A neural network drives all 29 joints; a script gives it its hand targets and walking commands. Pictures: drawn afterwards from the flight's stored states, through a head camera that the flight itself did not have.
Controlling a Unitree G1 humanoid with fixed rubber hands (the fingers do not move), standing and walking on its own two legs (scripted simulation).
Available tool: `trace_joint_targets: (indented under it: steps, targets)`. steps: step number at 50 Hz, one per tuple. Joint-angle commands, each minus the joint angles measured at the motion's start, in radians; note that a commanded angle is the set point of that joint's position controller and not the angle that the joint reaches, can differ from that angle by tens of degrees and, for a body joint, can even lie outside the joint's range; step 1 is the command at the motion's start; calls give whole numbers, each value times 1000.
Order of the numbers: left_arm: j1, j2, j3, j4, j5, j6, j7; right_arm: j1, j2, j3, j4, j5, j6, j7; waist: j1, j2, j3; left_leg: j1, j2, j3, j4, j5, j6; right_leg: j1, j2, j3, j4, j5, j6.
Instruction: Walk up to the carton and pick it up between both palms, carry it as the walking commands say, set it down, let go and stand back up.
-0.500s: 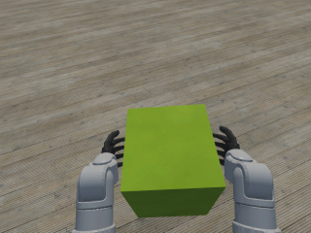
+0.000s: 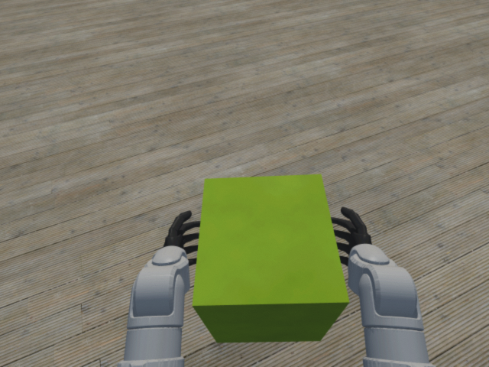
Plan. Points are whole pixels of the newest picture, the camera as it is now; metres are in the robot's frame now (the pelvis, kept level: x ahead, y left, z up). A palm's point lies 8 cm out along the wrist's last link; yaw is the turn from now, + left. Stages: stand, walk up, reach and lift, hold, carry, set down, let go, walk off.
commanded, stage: carry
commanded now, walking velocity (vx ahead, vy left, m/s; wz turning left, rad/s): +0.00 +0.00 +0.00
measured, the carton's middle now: (265, 264) +0.29 -0.01 -0.02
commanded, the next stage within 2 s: none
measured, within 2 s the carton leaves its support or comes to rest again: neither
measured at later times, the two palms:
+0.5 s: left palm (179, 255) +0.28 +0.13 +0.04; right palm (356, 254) +0.28 -0.16 +0.04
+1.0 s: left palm (160, 308) +0.20 +0.15 +0.04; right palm (354, 277) +0.23 -0.14 +0.05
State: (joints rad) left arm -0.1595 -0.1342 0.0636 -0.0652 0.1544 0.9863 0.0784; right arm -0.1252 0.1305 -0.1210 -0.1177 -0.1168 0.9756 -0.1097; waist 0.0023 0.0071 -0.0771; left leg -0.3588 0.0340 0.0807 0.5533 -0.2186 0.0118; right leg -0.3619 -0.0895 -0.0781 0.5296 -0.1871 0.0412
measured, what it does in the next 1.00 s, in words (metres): steps on the spot: left foot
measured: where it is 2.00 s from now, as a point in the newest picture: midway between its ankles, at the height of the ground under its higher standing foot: outside the picture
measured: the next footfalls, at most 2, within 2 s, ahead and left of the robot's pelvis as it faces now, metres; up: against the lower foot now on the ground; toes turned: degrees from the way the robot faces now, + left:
left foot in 1.00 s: +0.00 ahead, +0.10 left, +0.00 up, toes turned +14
right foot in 1.34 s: -0.10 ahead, -0.16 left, +0.00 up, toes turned +17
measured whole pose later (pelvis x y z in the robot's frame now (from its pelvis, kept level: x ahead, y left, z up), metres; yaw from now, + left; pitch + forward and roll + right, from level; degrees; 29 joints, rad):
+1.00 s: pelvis -0.05 -0.02 -0.03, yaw +9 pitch +2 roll -2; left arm -0.15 -0.13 0.03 -0.29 0.13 1.19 0.11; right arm -0.15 0.13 -0.14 -0.32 -0.06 1.18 -0.13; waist -0.03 0.01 -0.05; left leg -0.50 0.05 0.05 0.88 -0.44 0.00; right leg -0.53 -0.16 -0.23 0.79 -0.27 0.01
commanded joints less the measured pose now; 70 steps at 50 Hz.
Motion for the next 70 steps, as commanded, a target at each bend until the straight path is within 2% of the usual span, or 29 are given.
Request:
trace_joint_targets:
  steps: [1, 2, 5, 6, 10, 11, 20, 22, 28, 29, 30, 32, 37, 39, 41, 43, 45, 49, 50, 51, 52, 55, 57, 59, 65, 66, 68, 69, 70]
  targets:
    - [-443, -860, -515, -77, -271, -92, -216, -514, 860, 612, -94, 269, -63, 240, 1, 30, -263, 84, 94, -123, -176, -92, 20, 86, -26, 46, -78, -93, -22]
    - [-532, -902, -650, -334, -381, -77, -212, -527, 903, 714, -272, 348, -45, 233, 1, 72, -295, 43, 90, -131, -180, -69, 19, 156, -22, 37, -54, -45, -28]
    - [-408, -843, -495, -38, -233, -117, -207, -407, 849, 557, 35, 214, -78, 238, 1, 40, -295, 105, 74, -79, -125, 20, 3, 120, -46, 65, -75, -16, -40]
    - [-461, -874, -591, -208, -319, -114, -212, -525, 876, 668, -199, 304, -86, 238, 5, 8, -281, 101, 70, -86, -107, 58, 3, 110, -45, 62, -87, 7, -37]
    - [-415, -822, -465, -14, -222, -145, -211, -406, 843, 536, 52, 193, -109, 232, 4, 26, -320, 123, 86, -85, -109, 144, 13, 151, -51, 56, -42, 58, -42]
    - [-424, -862, -575, -173, -304, -148, -207, -446, 851, 639, -151, 271, -120, 232, 1, 26, -331, 159, 77, -56, -88, 182, 7, 136, -49, 51, -24, 109, -36]
    - [-411, -782, -430, 71, -189, -256, -214, -403, 787, 505, 107, 130, -224, 224, -3, 0, -244, 121, 89, -89, -111, 71, 20, 100, -54, 55, -54, -3, -47]
    - [-452, -825, -540, -118, -287, -248, -208, -462, 829, 622, -73, 231, -212, 221, 1, -19, -212, 83, 86, -108, -126, 2, 21, 96, -46, 63, -63, -39, -47]
    - [-398, -774, -488, -38, -230, -282, -202, -387, 814, 585, 6, 181, -252, 213, 3, -28, -323, 147, 92, -88, -70, 153, 16, 153, -54, 52, -34, 103, -50]
    - [-311, -765, -391, 223, -131, -309, -209, -410, 754, 516, 152, 102, -287, 217, 12, -36, -270, 109, 86, -79, -82, 156, 16, 139, -62, 51, -41, 107, -47]
    - [-439, -819, -581, -209, -326, -291, -203, -489, 826, 711, -217, 286, -260, 214, 10, -48, -281, 109, 93, -111, -55, 258, 15, 149, -52, 31, -4, 147, -41]
    - [-549, -926, -798, -538, -489, -116, -190, -588, 922, 902, -547, 454, -90, 205, -4, -9, -287, 81, 112, -114, -22, 229, 4, 126, -68, 35, 41, 131, -26]
    - [-271, -800, -702, -399, -425, 82, -179, -291, 811, 815, -355, 409, 127, 211, -13, 31, -384, 106, 159, -181, 80, 631, 14, 117, -86, 12, 175, 277, -9]
    - [-263, -825, -705, -360, -414, 127, -192, -288, 830, 798, -299, 404, 170, 235, -7, 56, -347, 25, 136, -181, 87, 530, 9, 140, -95, 12, 137, 263, -30]
    - [-339, -869, -700, -335, -428, 146, -213, -429, 871, 813, -341, 432, 187, 252, -11, -110, -285, -112, 65, -124, 175, 284, -29, 148, -189, 86, 43, 327, -76]
    - [-401, -890, -680, -346, -419, 150, -222, -512, 925, 805, -300, 449, 198, 262, -2, -238, -222, -145, 2, -37, 423, -285, -30, 32, -333, 109, -40, 313, -154]
    - [-442, -901, -679, -342, -426, 156, -219, -470, 911, 779, -248, 436, 202, 270, -4, -169, -175, -182, 22, -32, 497, -325, -36, -35, -348, 104, -100, 208, -176]
    - [-468, -935, -672, -340, -413, 161, -204, -593, 925, 796, -327, 482, 207, 274, -11, -149, -223, -5, 50, -68, 189, -167, -3, -87, -301, 17, 37, -80, -64]
    - [-448, -928, -674, -356, -419, 163, -203, -533, 941, 780, -286, 487, 216, 274, -24, -49, -245, 76, 61, -145, 8, -82, 3, -146, -253, -7, 172, -171, -28]
    - [-488, -918, -679, -375, -420, 167, -210, -521, 936, 768, -288, 475, 206, 278, -22, 261, -216, 49, 287, -527, -247, 102, 72, -237, -74, -102, 364, -372, 32]
    - [-495, -933, -677, -385, -441, 161, -213, -496, 946, 752, -269, 473, 201, 278, -23, 453, -171, 3, 390, -692, -260, 209, 162, -333, 39, -32, 554, -494, 59]
    - [-569, -1023, -755, -464, -514, 131, -212, -602, 954, 764, -430, 477, 174, 268, -14, 100, -267, 91, 229, -415, -108, 366, 101, -320, 23, 58, 716, -317, 31]
    - [-554, -1009, -772, -515, -523, 128, -201, -547, 957, 756, -422, 459, 165, 251, -3, 140, -417, 245, 179, -261, -15, 447, 65, -294, 31, 46, 648, -221, 28]
    - [-512, -961, -749, -536, -534, 128, -207, -493, 919, 738, -452, 428, 152, 230, -15, 58, -431, 301, 218, -376, -38, 495, 103, -280, 54, 63, 518, -267, 48]
    - [-343, -910, -736, -414, -483, 154, -217, -342, 873, 732, -400, 342, 171, 212, -7, 176, -412, 211, 180, -403, -155, 443, 68, 102, 130, 16, 27, -269, -16]
    - [-374, -926, -755, -436, -482, 151, -222, -356, 884, 723, -351, 335, 184, 221, 10, 169, -392, 78, 125, -335, -183, 298, -3, 269, 83, 42, -139, -193, -35]
    - [-442, -913, -757, -453, -489, 155, -224, -364, 902, 732, -330, 356, 196, 238, 0, -201, -345, -157, -70, -146, 80, -25, -65, 364, -229, 358, -192, 9, -150]
    - [-392, -961, -764, -430, -481, 161, -227, -407, 904, 756, -389, 371, 203, 249, 18, -301, -329, -219, -85, -83, 391, -239, -62, 248, -403, 402, -129, 282, -285]
    - [-444, -977, -749, -485, -485, 148, -232, -567, 929, 811, -483, 418, 190, 257, -3, -284, -255, -208, 47, -156, 443, -254, -36, 136, -406, 329, -54, 471, -267]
